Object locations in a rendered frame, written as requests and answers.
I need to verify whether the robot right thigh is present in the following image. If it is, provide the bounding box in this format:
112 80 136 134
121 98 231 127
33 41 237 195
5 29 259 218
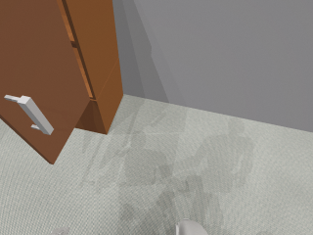
174 220 208 235

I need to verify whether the cupboard door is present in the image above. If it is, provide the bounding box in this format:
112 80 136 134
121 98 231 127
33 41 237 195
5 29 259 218
0 0 91 165

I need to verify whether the handle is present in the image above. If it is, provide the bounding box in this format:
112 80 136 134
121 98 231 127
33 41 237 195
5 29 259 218
4 95 54 135

